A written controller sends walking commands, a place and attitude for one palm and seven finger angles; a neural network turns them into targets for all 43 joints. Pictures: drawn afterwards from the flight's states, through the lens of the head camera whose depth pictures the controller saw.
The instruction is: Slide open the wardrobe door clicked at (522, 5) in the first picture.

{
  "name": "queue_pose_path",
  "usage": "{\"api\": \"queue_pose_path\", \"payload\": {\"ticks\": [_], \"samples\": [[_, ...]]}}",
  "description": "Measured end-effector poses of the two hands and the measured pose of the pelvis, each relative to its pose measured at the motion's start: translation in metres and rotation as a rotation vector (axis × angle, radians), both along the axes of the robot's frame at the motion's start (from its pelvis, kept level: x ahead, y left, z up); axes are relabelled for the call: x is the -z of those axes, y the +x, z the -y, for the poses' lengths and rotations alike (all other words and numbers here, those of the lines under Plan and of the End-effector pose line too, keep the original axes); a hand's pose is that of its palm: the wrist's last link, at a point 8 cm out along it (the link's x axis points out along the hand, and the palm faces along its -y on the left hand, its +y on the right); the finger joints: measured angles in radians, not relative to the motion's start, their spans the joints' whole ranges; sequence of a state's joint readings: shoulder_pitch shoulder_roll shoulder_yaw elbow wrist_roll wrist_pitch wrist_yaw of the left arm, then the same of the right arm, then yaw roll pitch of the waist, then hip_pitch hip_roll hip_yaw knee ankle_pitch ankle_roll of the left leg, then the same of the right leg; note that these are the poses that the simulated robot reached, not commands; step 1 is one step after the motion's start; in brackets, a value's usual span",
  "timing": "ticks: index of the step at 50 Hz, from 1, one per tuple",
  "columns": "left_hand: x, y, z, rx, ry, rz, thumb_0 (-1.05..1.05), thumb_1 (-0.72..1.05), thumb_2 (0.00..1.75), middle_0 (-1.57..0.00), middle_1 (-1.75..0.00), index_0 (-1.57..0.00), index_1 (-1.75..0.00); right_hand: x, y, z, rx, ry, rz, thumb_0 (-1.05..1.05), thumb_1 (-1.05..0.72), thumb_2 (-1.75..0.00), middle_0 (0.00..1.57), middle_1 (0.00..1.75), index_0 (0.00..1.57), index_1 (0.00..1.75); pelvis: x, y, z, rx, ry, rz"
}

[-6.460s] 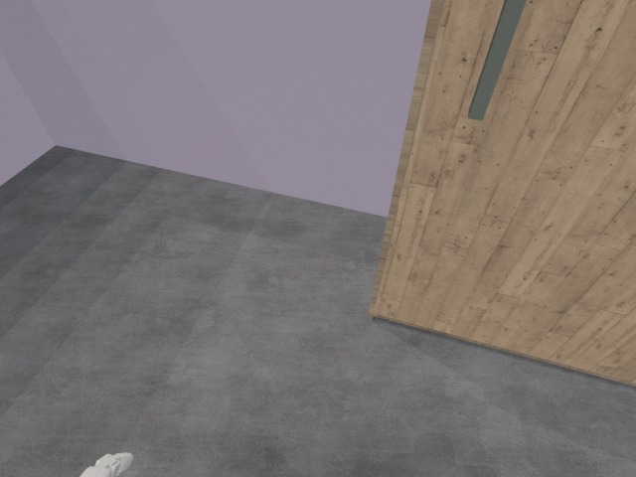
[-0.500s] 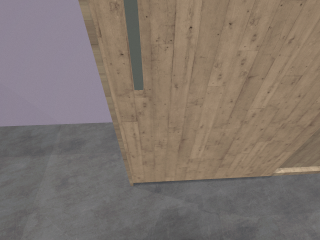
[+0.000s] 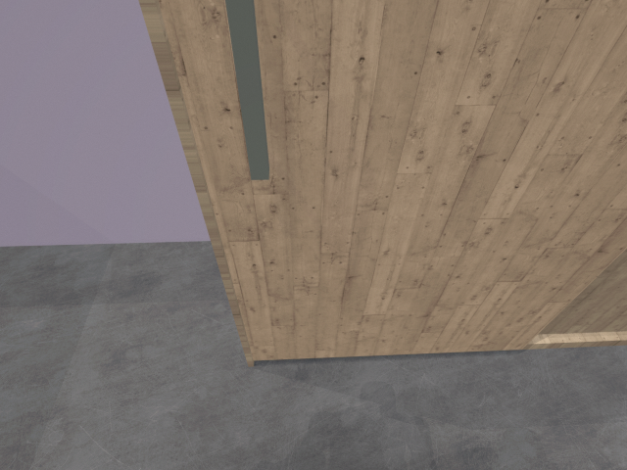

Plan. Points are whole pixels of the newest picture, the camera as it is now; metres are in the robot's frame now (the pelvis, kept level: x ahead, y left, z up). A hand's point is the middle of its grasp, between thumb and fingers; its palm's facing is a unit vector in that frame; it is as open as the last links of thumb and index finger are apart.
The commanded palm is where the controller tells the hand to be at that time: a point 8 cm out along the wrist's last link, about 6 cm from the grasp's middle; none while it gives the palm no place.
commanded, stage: look again from close up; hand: left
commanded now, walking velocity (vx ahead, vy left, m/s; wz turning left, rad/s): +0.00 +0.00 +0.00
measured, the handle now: (250, 69) +0.52 +0.12 +0.25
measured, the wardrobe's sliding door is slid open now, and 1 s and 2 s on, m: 0.00 0.00 0.00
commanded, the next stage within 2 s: raise the hand with hooked fingers in 0.44 s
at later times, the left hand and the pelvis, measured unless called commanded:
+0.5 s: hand out of the picture +0.02 +0.18 -0.17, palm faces +0.01 -0.98 -0.22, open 7.3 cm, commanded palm none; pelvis +0.00 -0.01 +0.00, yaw +0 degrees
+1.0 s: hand (149, 469) +0.13 +0.20 -0.02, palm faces +0.21 -0.98 -0.06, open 8.8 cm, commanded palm +0.12 +0.25 +0.02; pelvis -0.04 -0.02 -0.06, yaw +2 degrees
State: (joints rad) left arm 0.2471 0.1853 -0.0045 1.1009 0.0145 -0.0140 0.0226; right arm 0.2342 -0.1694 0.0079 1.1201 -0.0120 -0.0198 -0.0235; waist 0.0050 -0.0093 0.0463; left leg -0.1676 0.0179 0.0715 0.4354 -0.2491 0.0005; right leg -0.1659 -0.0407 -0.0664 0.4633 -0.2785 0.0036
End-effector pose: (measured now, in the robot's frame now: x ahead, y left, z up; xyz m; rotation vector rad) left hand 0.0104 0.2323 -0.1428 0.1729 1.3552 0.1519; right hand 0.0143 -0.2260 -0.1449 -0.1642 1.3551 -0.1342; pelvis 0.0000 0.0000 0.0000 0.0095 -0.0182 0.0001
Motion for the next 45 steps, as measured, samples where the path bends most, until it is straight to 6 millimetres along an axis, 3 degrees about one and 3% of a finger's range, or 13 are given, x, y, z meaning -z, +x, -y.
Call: {"api": "queue_pose_path", "payload": {"ticks": [28, 30, 35, 38, 41, 43, 45], "samples": [[-0.003, 0.001, 0.002, 0.011, 0.009, 0.018, 0.00, 0.91, 0.90, -0.20, -0.30, -0.20, -0.30, -0.004, 0.006, 0.017, -0.019, -0.017, 0.017, 0.01, -0.90, -0.90, 0.20, 0.30, 0.20, 0.30, -0.002, -0.003, 0.009, -0.008, -0.001, 0.008], [-0.023, 0.027, -0.003, -0.074, 0.018, 0.198, 0.01, 0.91, 0.90, -0.21, -0.31, -0.20, -0.30, -0.010, 0.015, 0.019, -0.027, -0.032, 0.120, 0.01, -0.90, -0.90, 0.20, 0.30, 0.20, 0.30, 0.000, -0.005, 0.009, -0.004, 0.004, 0.001], [-0.111, 0.120, -0.001, -0.093, 0.067, 0.814, 0.01, 0.87, 0.88, -0.21, -0.33, -0.20, -0.32, -0.027, 0.057, 0.026, -0.029, -0.055, 0.448, 0.01, -0.90, -0.90, 0.20, 0.30, 0.20, 0.30, 0.006, -0.014, 0.010, -0.022, 0.011, -0.008], [-0.157, 0.158, 0.006, -0.038, 0.031, 1.146, 0.01, 0.83, 0.86, -0.21, -0.36, -0.20, -0.35, -0.039, 0.086, 0.032, -0.053, -0.069, 0.610, 0.01, -0.90, -0.90, 0.20, 0.30, 0.20, 0.30, 0.014, -0.021, 0.013, -0.019, 0.013, -0.045], [-0.173, 0.166, 0.013, 0.028, -0.034, 1.383, 0.01, 0.77, 0.84, -0.21, -0.40, -0.21, -0.39, -0.048, 0.111, 0.039, -0.095, -0.077, 0.736, 0.01, -0.90, -0.90, 0.20, 0.30, 0.20, 0.30, 0.029, -0.027, 0.018, -0.009, 0.016, -0.095], [-0.164, 0.156, 0.014, 0.077, -0.065, 1.437, 0.00, 0.73, 0.82, -0.22, -0.42, -0.21, -0.42, -0.049, 0.125, 0.043, -0.130, -0.083, 0.791, 0.01, -0.90, -0.90, 0.20, 0.30, 0.20, 0.30, 0.041, -0.032, 0.021, -0.006, 0.018, -0.120], [-0.146, 0.138, 0.010, 0.092, -0.080, 1.380, 0.00, 0.68, 0.80, -0.22, -0.45, -0.22, -0.44, -0.049, 0.137, 0.045, -0.158, -0.090, 0.825, 0.01, -0.90, -0.90, 0.20, 0.30, 0.20, 0.30, 0.051, -0.035, 0.023, -0.008, 0.019, -0.129]]}}
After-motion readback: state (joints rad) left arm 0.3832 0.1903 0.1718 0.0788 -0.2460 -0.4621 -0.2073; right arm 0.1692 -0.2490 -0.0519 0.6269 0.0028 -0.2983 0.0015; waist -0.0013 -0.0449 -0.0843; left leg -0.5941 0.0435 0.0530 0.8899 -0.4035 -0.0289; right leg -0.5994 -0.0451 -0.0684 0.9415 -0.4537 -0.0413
